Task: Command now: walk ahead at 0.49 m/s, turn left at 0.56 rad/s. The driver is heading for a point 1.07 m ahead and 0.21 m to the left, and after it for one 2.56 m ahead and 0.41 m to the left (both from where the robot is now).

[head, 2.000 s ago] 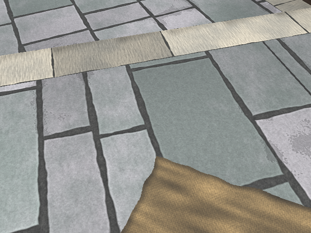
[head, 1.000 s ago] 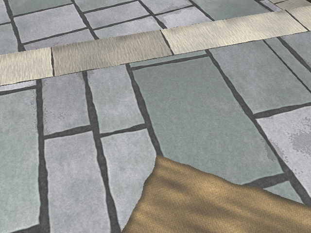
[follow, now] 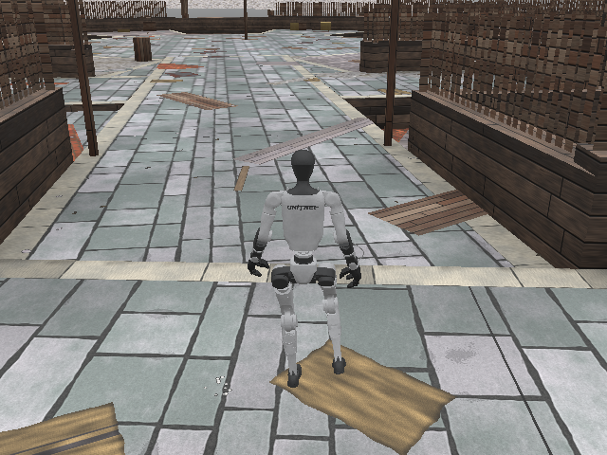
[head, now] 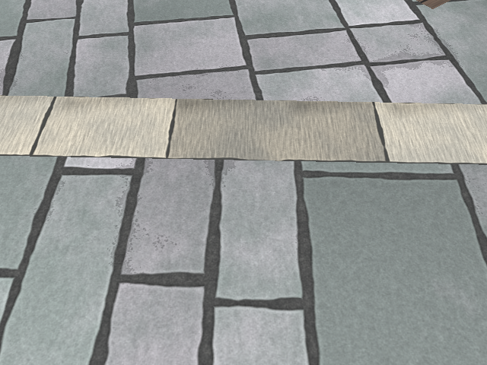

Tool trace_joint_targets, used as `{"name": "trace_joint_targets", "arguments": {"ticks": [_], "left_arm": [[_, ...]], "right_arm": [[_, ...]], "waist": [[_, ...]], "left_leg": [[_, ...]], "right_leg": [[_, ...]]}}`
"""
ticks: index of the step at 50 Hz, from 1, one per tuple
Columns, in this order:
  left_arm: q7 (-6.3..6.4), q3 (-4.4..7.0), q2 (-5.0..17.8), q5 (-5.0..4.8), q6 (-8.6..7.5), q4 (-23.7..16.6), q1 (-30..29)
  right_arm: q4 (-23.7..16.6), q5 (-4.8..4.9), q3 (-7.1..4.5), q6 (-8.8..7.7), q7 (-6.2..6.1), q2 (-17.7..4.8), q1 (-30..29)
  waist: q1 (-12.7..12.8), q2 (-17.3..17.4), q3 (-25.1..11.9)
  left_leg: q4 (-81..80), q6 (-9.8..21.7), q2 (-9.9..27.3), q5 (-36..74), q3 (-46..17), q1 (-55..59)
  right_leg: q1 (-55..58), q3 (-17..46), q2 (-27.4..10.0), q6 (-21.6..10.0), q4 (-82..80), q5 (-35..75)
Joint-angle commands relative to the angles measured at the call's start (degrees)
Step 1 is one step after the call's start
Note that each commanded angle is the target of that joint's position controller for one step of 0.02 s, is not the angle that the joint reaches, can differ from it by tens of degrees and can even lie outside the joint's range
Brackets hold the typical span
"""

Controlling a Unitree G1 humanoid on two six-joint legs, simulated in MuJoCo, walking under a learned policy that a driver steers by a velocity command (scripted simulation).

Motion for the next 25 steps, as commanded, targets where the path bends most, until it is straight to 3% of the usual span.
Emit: {"name": "trace_joint_targets", "arguments": {"ticks": [1, 5, 8, 11, 12, 13, 14, 15, 16, 17, 18, 19, 20, 22, 25], "left_arm": [[0.65, 1.19, 4.0, 1.06, 0.87, -3.4, 1.1], [0.12, 0.43, 2.5, 0.26, 0.32, -6.4, -7.9], [-0.69, 0.72, 4.2, -0.52, -0.26, -8.3, -11.0], [-1.59, 1.53, 6.6, -0.79, -1.34, -9.0, -9.7], [-1.65, 1.90, 7.1, -0.81, -1.72, -8.3, -6.5], [-1.40, 2.76, 8.7, -0.29, -2.06, -6.9, -0.6], [-0.92, 3.64, 12.0, 0.68, -2.16, -6.1, 8.6], [-0.96, 4.89, 16.4, 1.30, -1.25, -4.0, 14.8], [-1.29, 3.80, 11.2, 0.08, -0.85, -4.7, 14.1], [-1.09, 2.73, 7.1, -0.20, -0.36, -5.8, 11.4], [-1.04, 2.23, 6.2, 0.19, 0.16, -6.3, 8.3], [-1.07, 1.87, 5.3, 0.46, 0.47, -5.9, 6.4], [-1.02, 1.55, 4.6, 0.84, 0.46, -5.7, 5.5], [-1.20, 1.77, 4.6, 0.40, 0.08, -4.9, 5.5], [-1.20, 2.63, 6.7, 0.11, -0.34, -3.8, 6.5]], "right_arm": [[-5.0, 0.19, -2.08, -1.06, -1.53, -9.4, -1.6], [-4.7, 0.71, -2.23, -0.25, -2.14, -9.8, 2.4], [-4.2, 1.03, -2.16, 0.22, -2.26, -9.5, 4.7], [-4.8, 0.75, -2.22, 0.90, -2.78, -9.6, 4.7], [-5.4, 0.66, -2.11, 1.14, -2.89, -9.3, 3.9], [-6.1, 0.46, -1.52, 1.12, -2.82, -7.7, 3.0], [-7.5, -0.25, -0.26, 0.83, -2.50, -4.5, 2.3], [-9.1, 1.42, 0.77, 0.21, -2.36, -1.1, 10.8], [-7.9, 2.21, -0.01, 0.21, -2.53, -7.1, 11.3], [-8.5, 1.88, -0.99, 0.62, -2.56, -10.8, 5.5], [-9.2, 1.12, -1.06, 0.97, -2.67, -10.4, 2.2], [-10.0, 0.45, -1.19, 1.00, -2.52, -9.5, 0.2], [-10.4, 0.71, -1.32, 1.26, -2.17, -8.4, 0.6], [-10.8, 1.35, -1.01, 2.00, -1.80, -6.1, 1.2], [-13.0, 0.88, -0.72, 2.61, -1.73, -5.0, -1.5]], "waist": [[2.1, 2.6, -1.6], [-1.9, 5.3, -1.3], [-3.0, 6.6, -2.1], [-1.3, 8.2, -3.1], [0.7, 9.2, -3.9], [3.7, 8.9, -7.4], [7.7, 4.0, -15.3], [4.3, -15.9, -22.9], [5.1, -13.3, -20.5], [6.6, -6.8, -12.7], [5.7, -2.4, -8.0], [4.6, -1.9, -4.4], [3.1, -3.4, -3.2], [2.3, -4.9, -2.5], [2.2, -3.3, -1.7]], "left_leg": [[-10.6, 10.1, 14.1, 11.8, -13.4, -3.7], [-8.4, 6.3, 11.5, 4.9, -12.2, -3.2], [-4.8, 5.5, 13.6, 2.7, -16.5, 1.3], [0.9, 4.6, 15.8, 3.3, -22.0, 6.8], [3.4, 3.8, 15.3, 5.1, -22.7, 7.0], [9.4, 2.1, 12.6, 8.2, -21.2, 5.4], [24.8, -0.2, 9.0, 3.2, -16.4, -1.6], [43.2, -4.2, 1.0, -22.8, -8.7, -22.7], [52.2, -4.7, 5.7, -25.1, -10.0, -31.0], [54.8, -5.1, 7.9, -19.7, -9.3, -33.3], [54.1, -5.5, 10.0, -15.1, -7.2, -31.5], [51.3, -5.7, 11.5, -12.1, -7.0, -30.1], [49.5, -5.6, 13.1, -10.4, -6.8, -27.4], [47.2, -5.9, 14.2, -9.1, -5.0, -25.7], [42.1, -6.7, 15.1, -5.0, -4.9, -28.7]], "right_leg": [[0.2, -1.9, 0.3, 2.6, -10.4, 8.7], [4.1, -2.8, 4.7, 2.6, -29.0, 22.0], [5.2, -1.5, 6.0, 1.9, -33.8, 21.7], [7.8, -0.6, 6.7, 0.1, -36.9, 14.3], [12.0, -1.4, 7.0, -1.1, -38.7, 13.2], [21.2, -1.2, 5.9, -3.0, -39.8, 13.5], [36.1, 7.0, -3.4, -6.9, -38.5, 11.1], [56.3, 33.3, -16.8, -16.4, -42.7, 0.2], [55.6, 40.5, -18.3, -15.9, -45.7, -12.2], [48.7, 31.3, -15.8, -13.0, -46.5, -12.0], [41.0, 23.2, -13.2, -11.2, -47.3, -4.7], [34.9, 17.8, -10.8, -10.7, -48.8, 1.7], [31.1, 13.1, -8.9, -10.0, -50.3, 5.3], [28.2, 7.1, -7.4, -10.5, -53.0, 9.3], [28.7, 1.7, -8.3, -11.8, -54.8, 16.4]]}}
Velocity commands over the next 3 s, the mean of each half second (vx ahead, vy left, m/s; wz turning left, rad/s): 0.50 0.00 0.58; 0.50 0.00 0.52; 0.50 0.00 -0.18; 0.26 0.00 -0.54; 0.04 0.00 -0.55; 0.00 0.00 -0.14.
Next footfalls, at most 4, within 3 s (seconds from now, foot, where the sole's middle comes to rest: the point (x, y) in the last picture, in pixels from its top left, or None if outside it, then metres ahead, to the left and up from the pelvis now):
0.28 right None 0.35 -0.14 -0.78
0.80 left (172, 346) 0.53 0.20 -0.78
1.36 right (189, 227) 0.91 0.18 -0.78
1.82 left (111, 190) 1.07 0.45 -0.78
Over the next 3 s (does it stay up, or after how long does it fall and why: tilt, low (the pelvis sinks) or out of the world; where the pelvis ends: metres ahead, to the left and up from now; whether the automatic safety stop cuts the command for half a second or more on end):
stays up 1.05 0.31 -0.01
